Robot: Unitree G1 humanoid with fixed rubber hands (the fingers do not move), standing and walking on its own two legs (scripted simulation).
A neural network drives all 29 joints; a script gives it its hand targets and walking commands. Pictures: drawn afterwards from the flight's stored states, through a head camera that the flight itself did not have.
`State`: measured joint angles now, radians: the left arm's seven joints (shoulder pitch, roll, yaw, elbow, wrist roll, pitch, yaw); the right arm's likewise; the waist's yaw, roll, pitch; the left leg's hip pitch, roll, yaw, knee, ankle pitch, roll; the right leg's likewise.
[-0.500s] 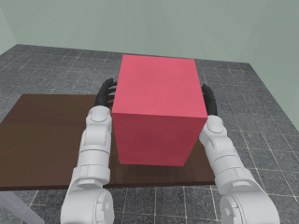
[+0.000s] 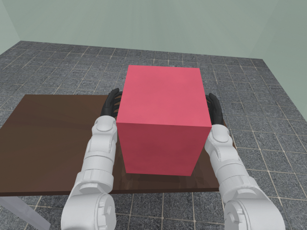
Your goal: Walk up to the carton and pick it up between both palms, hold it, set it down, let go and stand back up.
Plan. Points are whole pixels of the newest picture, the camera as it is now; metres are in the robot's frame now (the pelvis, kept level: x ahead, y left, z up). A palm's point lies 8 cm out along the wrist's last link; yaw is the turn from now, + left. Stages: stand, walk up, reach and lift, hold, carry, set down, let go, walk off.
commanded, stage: set down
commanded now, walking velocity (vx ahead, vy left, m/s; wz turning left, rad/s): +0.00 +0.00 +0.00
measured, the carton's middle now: (161, 123) +0.40 +0.02 +0.08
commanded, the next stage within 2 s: none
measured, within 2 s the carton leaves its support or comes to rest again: neither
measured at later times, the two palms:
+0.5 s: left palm (110, 121) +0.39 +0.16 +0.08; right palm (210, 128) +0.38 -0.13 +0.08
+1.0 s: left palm (112, 126) +0.41 +0.16 +0.04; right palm (206, 132) +0.39 -0.13 +0.05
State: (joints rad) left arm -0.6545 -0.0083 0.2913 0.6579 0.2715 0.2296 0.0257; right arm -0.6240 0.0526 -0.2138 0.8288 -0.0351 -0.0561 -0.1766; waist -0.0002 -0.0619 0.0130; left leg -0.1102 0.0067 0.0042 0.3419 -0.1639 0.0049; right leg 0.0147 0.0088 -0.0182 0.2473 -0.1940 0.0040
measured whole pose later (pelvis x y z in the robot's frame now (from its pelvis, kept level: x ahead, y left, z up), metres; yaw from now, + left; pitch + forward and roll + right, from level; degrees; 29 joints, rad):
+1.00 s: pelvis +0.01 +0.00 +0.00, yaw -1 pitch +8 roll -1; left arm -0.77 0.04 0.38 1.10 0.26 -0.12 0.01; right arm -0.66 0.16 -0.55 0.96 -0.35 -0.25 -0.14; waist 0.02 -0.06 -0.07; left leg -0.35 0.02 0.05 0.36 -0.16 0.01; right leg -0.23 0.00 -0.02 0.28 -0.19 0.01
